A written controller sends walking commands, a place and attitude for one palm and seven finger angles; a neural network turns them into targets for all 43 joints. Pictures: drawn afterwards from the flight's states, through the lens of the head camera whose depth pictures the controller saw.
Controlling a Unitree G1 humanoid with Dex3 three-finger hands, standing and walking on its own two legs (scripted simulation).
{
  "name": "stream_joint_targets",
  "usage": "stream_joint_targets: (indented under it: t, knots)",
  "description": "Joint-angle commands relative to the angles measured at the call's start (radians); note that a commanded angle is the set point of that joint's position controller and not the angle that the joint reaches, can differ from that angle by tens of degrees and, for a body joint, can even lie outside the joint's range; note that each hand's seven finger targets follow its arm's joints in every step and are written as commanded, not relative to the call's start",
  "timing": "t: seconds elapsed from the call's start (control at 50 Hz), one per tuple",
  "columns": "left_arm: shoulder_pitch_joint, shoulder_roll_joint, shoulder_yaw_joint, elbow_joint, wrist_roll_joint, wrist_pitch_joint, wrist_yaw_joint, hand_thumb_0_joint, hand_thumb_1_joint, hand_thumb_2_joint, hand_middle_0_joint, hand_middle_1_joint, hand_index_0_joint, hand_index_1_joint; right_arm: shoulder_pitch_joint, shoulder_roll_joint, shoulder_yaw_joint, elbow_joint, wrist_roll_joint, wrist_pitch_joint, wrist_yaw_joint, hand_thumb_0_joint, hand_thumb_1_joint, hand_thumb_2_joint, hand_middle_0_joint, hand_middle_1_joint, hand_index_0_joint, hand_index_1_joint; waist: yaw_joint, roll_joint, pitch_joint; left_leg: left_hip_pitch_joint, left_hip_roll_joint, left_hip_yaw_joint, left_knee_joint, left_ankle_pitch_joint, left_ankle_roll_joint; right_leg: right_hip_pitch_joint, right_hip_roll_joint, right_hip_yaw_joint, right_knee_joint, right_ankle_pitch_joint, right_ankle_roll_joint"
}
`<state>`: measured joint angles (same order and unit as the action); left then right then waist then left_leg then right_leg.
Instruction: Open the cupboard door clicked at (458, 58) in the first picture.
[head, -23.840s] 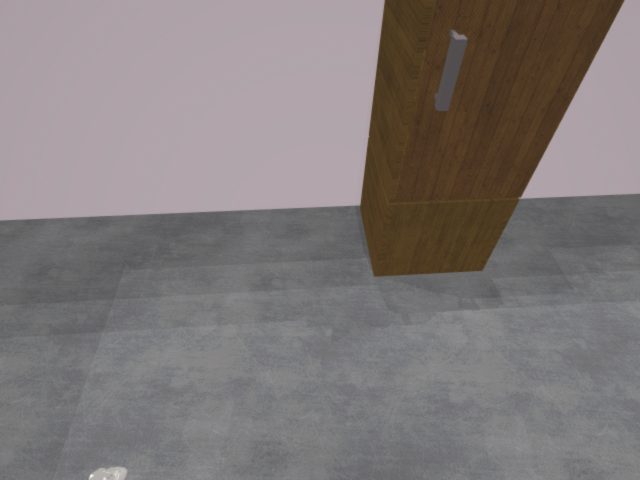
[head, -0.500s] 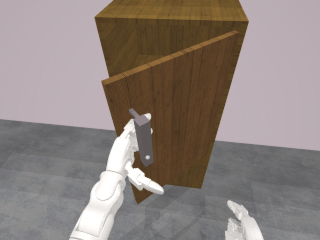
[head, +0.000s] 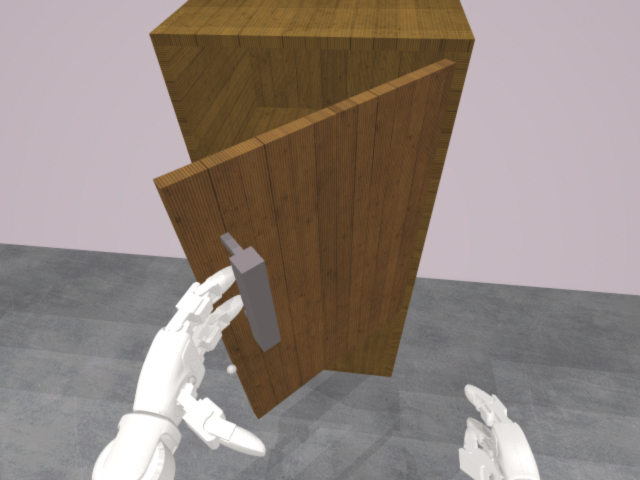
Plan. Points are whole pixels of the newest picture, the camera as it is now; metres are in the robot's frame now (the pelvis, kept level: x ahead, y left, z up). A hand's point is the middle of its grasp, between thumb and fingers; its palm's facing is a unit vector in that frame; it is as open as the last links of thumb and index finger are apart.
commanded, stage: slide the hand sideways off the handle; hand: left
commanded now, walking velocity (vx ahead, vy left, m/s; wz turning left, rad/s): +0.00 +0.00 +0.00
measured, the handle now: (249, 293) +0.31 +0.11 +0.10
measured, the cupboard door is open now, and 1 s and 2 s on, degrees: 45 45 45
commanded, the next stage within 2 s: draw the hand back to the body in 0.36 s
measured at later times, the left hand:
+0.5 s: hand (175, 410) +0.17 +0.16 +0.10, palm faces -0.05 -1.00 -0.04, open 16.3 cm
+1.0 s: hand (119, 393) +0.17 +0.20 +0.13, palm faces +0.02 -0.99 -0.14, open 16.0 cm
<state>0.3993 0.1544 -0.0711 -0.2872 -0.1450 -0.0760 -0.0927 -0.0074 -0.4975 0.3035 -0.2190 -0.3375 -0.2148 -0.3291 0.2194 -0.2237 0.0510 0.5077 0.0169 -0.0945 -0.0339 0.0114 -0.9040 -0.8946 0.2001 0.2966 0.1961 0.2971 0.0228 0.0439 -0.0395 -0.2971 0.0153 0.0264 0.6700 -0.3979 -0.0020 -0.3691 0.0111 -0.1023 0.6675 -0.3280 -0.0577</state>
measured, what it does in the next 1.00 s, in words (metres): stands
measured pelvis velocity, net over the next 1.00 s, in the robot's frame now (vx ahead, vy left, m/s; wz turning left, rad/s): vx -0.01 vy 0.02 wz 0.02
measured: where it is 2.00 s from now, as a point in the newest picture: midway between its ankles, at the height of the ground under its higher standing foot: outside the picture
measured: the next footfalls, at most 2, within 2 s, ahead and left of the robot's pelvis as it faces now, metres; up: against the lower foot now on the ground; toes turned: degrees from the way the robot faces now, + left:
none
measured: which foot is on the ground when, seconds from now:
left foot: down 0.00-1.00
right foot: down 0.00-1.00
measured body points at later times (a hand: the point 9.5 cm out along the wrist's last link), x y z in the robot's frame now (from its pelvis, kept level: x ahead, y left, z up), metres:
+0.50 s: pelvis -0.01 +0.01 -0.01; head -0.01 -0.01 +0.44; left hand +0.17 +0.21 +0.10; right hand +0.18 -0.21 -0.07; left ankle -0.03 +0.12 -0.72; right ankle +0.02 -0.08 -0.72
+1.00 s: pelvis -0.01 +0.02 +0.00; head -0.03 +0.01 +0.45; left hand +0.16 +0.25 +0.14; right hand +0.19 -0.18 -0.06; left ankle -0.03 +0.12 -0.72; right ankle +0.02 -0.08 -0.72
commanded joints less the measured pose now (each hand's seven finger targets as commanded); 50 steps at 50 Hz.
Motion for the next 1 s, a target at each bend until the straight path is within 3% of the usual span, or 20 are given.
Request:
stream_joint_targets:
  t: [0.0,0.08,0.1,0.24,0.28,0.36,0.46,0.56,0.76,0.8,0.84,0.88,0.9,0.94,0.96,0.98]
  knots:
    - [-0.001,0.106,0.172,-0.227,-0.042,-0.093,-0.021,0.0,-0.5,0.3,-0.15,-0.3,-0.15,-0.3,-0.082,-0.087,-0.035,-0.173,0.002,-0.087,-0.013,0.0,-0.9,-0.9,0.2,0.3,0.2,0.3,0.02,-0.087,-0.138,-0.096,-0.033,-0.03,-0.051,0.241,0.02,0.192,-0.045,0.143,-0.103,0.346,0.052]
    - [0.045,0.116,0.195,-0.25,-0.07,-0.115,-0.055,0.0,-0.5,0.3,-0.15,-0.3,-0.15,-0.3,-0.075,-0.093,-0.039,-0.174,0.003,-0.109,-0.014,0.0,-0.9,-0.9,0.2,0.3,0.2,0.3,0.018,-0.08,-0.149,-0.103,-0.035,-0.034,-0.033,0.241,0.019,0.186,-0.05,0.151,-0.096,0.362,0.059]
    - [0.068,0.121,0.204,-0.236,-0.076,-0.118,-0.065,0.0,-0.5,0.3,-0.15,-0.3,-0.15,-0.3,-0.071,-0.095,-0.038,-0.173,0.005,-0.113,-0.015,0.0,-0.9,-0.9,0.2,0.3,0.2,0.3,0.016,-0.103,-0.13,-0.117,-0.035,-0.037,-0.029,0.231,0.019,0.176,-0.049,0.154,-0.098,0.351,0.061]
    - [0.067,0.153,0.228,-0.246,-0.108,-0.163,-0.125,0.0,-0.5,0.3,-0.15,-0.3,-0.15,-0.3,-0.07,-0.113,-0.047,-0.167,0.01,-0.152,-0.024,0.0,-0.9,-0.9,0.2,0.3,0.2,0.3,0.003,-0.067,-0.104,-0.146,-0.037,-0.045,0.005,0.18,0.021,0.117,-0.055,0.17,-0.112,0.204,0.057]
    - [0.038,0.141,0.203,-0.261,-0.116,-0.177,-0.147,0.0,-0.5,0.3,-0.15,-0.3,-0.15,-0.3,-0.063,-0.116,-0.047,-0.167,0.013,-0.17,-0.027,0.0,-0.9,-0.9,0.2,0.3,0.2,0.3,-0.009,-0.062,-0.113,-0.137,-0.037,-0.048,0.008,0.174,0.023,0.099,-0.053,0.16,-0.109,0.176,0.057]
    - [0.049,0.132,0.186,-0.254,-0.127,-0.181,-0.172,0.0,-0.5,0.3,-0.15,-0.3,-0.15,-0.3,-0.066,-0.122,-0.048,-0.161,0.016,-0.202,-0.031,0.0,-0.9,-0.9,0.2,0.3,0.2,0.3,-0.006,-0.07,-0.111,-0.134,-0.036,-0.059,0.007,0.179,0.025,0.078,-0.042,0.132,-0.092,0.159,0.049]
    - [0.041,0.135,0.167,-0.294,-0.099,-0.156,-0.136,0.0,-0.5,0.3,-0.15,-0.3,-0.15,-0.3,-0.074,-0.119,-0.045,-0.166,0.018,-0.219,-0.027,0.0,-0.9,-0.9,0.2,0.3,0.2,0.3,0.009,-0.013,-0.099,-0.126,-0.032,-0.069,-0.019,0.142,0.023,0.046,-0.029,0.089,-0.071,0.08,0.035]
    - [0.027,0.166,0.212,-0.309,-0.082,-0.11,-0.088,0.0,-0.5,0.3,-0.15,-0.3,-0.15,-0.3,-0.086,-0.107,-0.037,-0.165,0.018,-0.211,-0.033,0.0,-0.9,-0.9,0.2,0.3,0.2,0.3,0.025,-0.029,-0.08,-0.118,-0.023,-0.075,-0.057,0.115,0.02,0.055,-0.021,0.068,-0.077,0.045,0.032]
    - [-0.019,0.163,0.219,-0.333,-0.108,-0.017,-0.13,0.0,-0.5,0.3,-0.15,-0.3,-0.15,-0.3,-0.104,-0.118,-0.021,-0.149,0.026,-0.22,-0.039,0.0,-0.9,-0.9,0.2,0.3,0.2,0.3,0.02,-0.015,-0.048,-0.062,-0.017,-0.088,-0.108,0.14,0.017,0.082,-0.011,0.043,-0.107,0.085,0.034]
    - [-0.004,0.184,0.245,-0.361,-0.109,-0.008,-0.134,0.0,-0.5,0.3,-0.15,-0.3,-0.15,-0.3,-0.101,-0.117,-0.022,-0.148,0.025,-0.226,-0.038,0.0,-0.9,-0.9,0.2,0.3,0.2,0.3,0.028,0.013,-0.079,-0.038,-0.019,-0.087,-0.111,0.177,0.013,0.103,-0.01,0.039,-0.103,0.127,0.031]
    - [0.001,0.206,0.276,-0.345,-0.114,0.003,-0.135,0.0,-0.5,0.3,-0.15,-0.3,-0.15,-0.3,-0.107,-0.118,-0.022,-0.139,0.023,-0.226,-0.038,0.0,-0.9,-0.9,0.2,0.3,0.2,0.3,0.033,-0.017,-0.068,-0.04,-0.019,-0.088,-0.115,0.189,0.014,0.117,-0.01,0.039,-0.114,0.138,0.031]
    - [-0.004,0.214,0.301,-0.356,-0.124,0.008,-0.141,0.0,-0.43,0.33,-0.153,-0.3,-0.153,-0.3,-0.109,-0.118,-0.023,-0.137,0.024,-0.226,-0.04,0.0,-0.9,-0.9,0.2,0.3,0.2,0.3,0.034,-0.03,-0.066,-0.03,-0.019,-0.087,-0.124,0.199,0.012,0.127,-0.009,0.035,-0.119,0.151,0.033]
    - [0.0,0.217,0.311,-0.362,-0.131,0.012,-0.147,0.0,-0.395,0.345,-0.154,-0.3,-0.154,-0.3,-0.113,-0.118,-0.022,-0.135,0.026,-0.227,-0.039,0.0,-0.9,-0.9,0.2,0.3,0.2,0.3,0.037,-0.006,-0.072,-0.022,-0.021,-0.084,-0.126,0.205,0.011,0.132,-0.008,0.037,-0.124,0.159,0.032]
    - [-0.003,0.238,0.343,-0.341,-0.142,0.02,-0.156,0.0,-0.325,0.375,-0.156,-0.3,-0.156,-0.3,-0.118,-0.121,-0.023,-0.122,0.027,-0.226,-0.043,0.0,-0.9,-0.9,0.2,0.3,0.2,0.3,0.036,-0.036,-0.064,-0.018,-0.021,-0.083,-0.126,0.224,0.014,0.145,-0.008,0.038,-0.137,0.182,0.031]
    - [-0.031,0.34,0.347,-0.449,0.013,-0.022,0.006,0.0,-0.29,0.39,-0.158,-0.3,-0.158,-0.3,-0.12,-0.106,-0.031,-0.122,0.003,-0.21,-0.059,0.0,-0.9,-0.9,0.2,0.3,0.2,0.3,0.056,-0.024,-0.031,-0.032,-0.006,-0.074,-0.171,0.199,0.022,0.196,-0.019,0.081,-0.176,0.15,0.026]
    - [0.058,0.249,0.309,-0.381,0.028,-0.012,0.074,0.0,-0.255,0.405,-0.159,-0.3,-0.159,-0.3,-0.111,-0.091,-0.027,-0.113,-0.009,-0.203,-0.064,0.0,-0.9,-0.9,0.2,0.3,0.2,0.3,0.041,-0.018,0.023,-0.03,-0.008,-0.067,-0.187,0.171,0.016,0.182,-0.027,0.08,-0.203,0.116,0.026]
